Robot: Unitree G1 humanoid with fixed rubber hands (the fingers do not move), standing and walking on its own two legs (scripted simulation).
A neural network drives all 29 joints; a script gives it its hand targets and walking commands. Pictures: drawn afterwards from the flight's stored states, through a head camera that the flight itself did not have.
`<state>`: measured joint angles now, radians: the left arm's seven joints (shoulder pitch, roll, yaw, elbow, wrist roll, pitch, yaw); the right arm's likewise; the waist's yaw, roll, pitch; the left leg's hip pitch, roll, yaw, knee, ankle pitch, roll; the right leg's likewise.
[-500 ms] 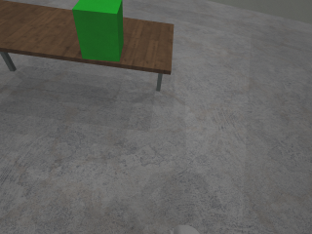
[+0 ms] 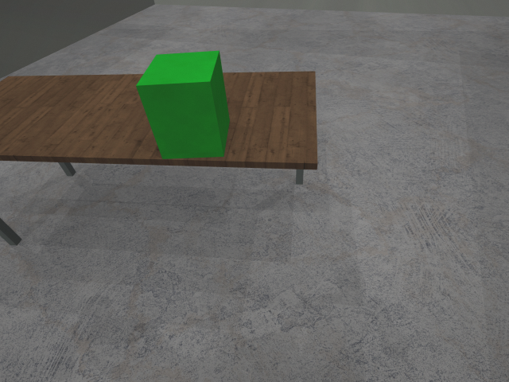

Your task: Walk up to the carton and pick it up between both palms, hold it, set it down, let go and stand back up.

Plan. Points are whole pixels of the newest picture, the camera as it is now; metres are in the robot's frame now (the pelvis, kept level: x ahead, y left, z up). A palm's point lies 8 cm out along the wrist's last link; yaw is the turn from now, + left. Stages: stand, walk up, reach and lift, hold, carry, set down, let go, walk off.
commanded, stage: walk up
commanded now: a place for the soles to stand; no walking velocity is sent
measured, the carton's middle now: (190, 105) +0.91 +0.24 +0.00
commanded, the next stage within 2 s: none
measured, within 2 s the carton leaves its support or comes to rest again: neither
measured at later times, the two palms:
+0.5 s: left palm (23, 341) +0.24 +0.45 -0.09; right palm (387, 361) +0.20 -0.19 -0.08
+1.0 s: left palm out of the picture +0.26 +0.53 -0.06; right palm (343, 285) +0.35 -0.15 -0.11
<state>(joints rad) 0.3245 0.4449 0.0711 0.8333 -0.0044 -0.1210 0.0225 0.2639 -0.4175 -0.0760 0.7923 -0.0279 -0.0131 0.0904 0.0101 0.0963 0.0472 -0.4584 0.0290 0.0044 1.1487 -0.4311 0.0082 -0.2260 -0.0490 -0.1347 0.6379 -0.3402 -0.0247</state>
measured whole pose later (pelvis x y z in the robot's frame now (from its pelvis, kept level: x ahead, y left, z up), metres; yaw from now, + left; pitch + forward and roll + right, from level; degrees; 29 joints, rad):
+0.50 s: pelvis +0.15 +0.13 +0.00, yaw +1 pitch -5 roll +0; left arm 0.27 0.45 0.04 0.85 -0.01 -0.08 0.01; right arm 0.29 -0.39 -0.08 0.81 -0.02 -0.04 0.07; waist -0.06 -0.04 0.08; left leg -0.26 0.03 0.15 0.60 -0.25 0.05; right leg -0.51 -0.09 -0.08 1.10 -0.40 -0.03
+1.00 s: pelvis +0.25 +0.18 +0.00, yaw +2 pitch -4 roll -2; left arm 0.39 0.44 0.08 0.86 0.01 -0.11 0.03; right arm 0.28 -0.49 -0.11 0.81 -0.03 0.04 0.10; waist 0.02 0.12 0.04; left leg -0.53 0.11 -0.07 1.02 -0.29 -0.01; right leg -0.25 -0.10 -0.17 0.63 -0.30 -0.01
